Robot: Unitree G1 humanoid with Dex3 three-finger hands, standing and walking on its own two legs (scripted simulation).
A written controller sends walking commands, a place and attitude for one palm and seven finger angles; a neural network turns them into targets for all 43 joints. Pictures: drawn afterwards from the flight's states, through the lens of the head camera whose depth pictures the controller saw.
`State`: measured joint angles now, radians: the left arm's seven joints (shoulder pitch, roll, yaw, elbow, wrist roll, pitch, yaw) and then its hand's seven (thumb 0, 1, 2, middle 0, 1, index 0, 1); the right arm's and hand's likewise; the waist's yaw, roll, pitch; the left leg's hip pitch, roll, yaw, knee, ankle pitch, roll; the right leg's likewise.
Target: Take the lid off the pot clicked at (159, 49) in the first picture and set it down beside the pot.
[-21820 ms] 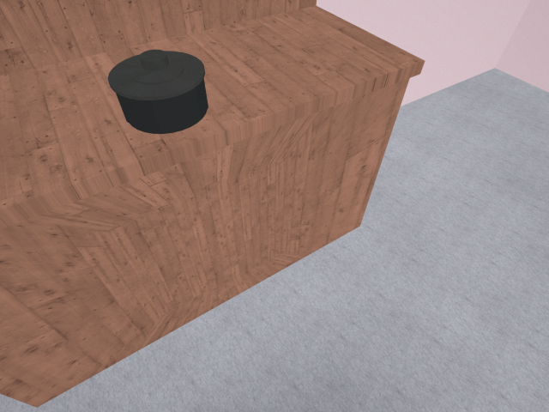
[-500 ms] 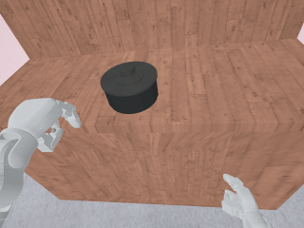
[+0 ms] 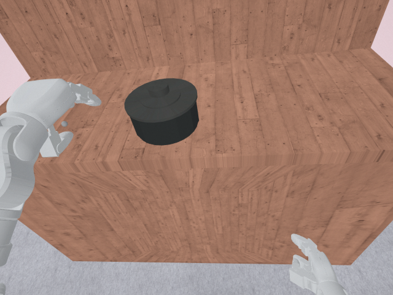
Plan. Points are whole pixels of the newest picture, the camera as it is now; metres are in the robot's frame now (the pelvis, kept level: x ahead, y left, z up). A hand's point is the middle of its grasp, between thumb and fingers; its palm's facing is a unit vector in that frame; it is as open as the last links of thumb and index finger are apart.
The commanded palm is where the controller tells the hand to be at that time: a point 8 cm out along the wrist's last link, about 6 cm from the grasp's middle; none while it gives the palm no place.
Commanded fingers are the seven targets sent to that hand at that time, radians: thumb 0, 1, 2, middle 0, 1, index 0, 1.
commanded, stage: reach forward and open the fingers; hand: left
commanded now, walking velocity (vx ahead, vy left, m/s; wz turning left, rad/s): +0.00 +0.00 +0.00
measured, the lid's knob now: (158, 88) +0.56 +0.16 +0.16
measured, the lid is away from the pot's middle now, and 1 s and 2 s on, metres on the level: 0.00 0.00 0.00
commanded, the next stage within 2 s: move the open hand above the knob in 0.04 s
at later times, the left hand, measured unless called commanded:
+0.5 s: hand (107, 118) +0.37 +0.21 +0.21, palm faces -0.06 +0.06 -1.00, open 9.8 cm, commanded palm +0.34 +0.22 +0.29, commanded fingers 0.00 -0.39 1.73 -0.89 -0.08 -0.89 -0.08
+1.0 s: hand (125, 101) +0.43 +0.19 +0.21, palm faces -0.09 -0.08 -0.99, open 9.9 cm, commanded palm +0.41 +0.20 +0.29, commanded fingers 0.00 -0.39 1.73 -0.89 -0.08 -0.89 -0.08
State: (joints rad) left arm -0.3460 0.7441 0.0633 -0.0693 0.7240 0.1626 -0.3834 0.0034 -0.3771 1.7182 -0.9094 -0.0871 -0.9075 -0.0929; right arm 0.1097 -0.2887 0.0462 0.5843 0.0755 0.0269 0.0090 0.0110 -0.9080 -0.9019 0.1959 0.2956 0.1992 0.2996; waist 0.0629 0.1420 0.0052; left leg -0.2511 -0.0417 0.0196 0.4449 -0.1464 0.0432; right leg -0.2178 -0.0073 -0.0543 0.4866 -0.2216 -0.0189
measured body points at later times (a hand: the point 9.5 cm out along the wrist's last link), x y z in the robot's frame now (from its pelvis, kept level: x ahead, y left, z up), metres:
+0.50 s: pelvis +0.02 +0.00 +0.00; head +0.03 -0.05 +0.45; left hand +0.37 +0.20 +0.27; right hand +0.25 -0.21 -0.09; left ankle +0.06 +0.09 -0.74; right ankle +0.03 -0.11 -0.74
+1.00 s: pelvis +0.04 +0.00 +0.00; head +0.05 -0.05 +0.45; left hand +0.43 +0.19 +0.27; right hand +0.24 -0.22 -0.11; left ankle +0.06 +0.09 -0.74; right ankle +0.03 -0.11 -0.74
